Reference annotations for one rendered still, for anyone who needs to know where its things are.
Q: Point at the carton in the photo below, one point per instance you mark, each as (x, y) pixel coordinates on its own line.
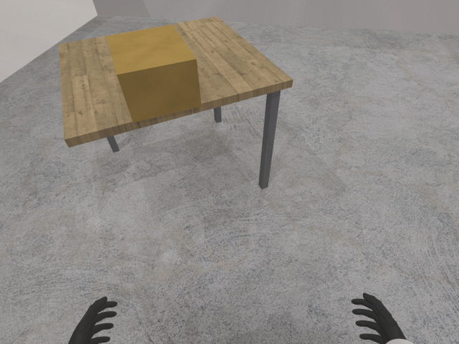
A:
(157, 72)

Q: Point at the left robot hand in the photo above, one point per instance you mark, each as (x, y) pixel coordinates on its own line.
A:
(86, 328)

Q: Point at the right robot hand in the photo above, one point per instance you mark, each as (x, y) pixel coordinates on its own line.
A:
(385, 325)

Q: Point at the table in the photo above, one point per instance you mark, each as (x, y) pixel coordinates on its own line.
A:
(230, 70)

